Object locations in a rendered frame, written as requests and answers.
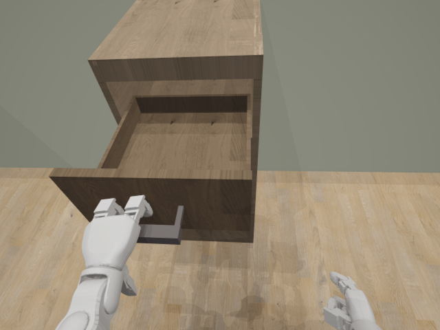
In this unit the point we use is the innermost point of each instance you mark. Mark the left robot forearm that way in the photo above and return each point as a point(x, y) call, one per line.
point(95, 300)

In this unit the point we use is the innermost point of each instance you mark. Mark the handle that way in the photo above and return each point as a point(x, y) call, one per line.
point(163, 234)

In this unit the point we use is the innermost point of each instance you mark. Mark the cabinet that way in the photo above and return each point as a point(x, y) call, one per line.
point(186, 47)

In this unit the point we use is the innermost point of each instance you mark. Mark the robot right hand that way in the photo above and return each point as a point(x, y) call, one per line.
point(340, 313)

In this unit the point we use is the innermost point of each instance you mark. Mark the drawer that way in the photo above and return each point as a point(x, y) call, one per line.
point(177, 150)

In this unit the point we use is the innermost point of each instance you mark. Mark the robot left hand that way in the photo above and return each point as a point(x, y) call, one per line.
point(111, 236)

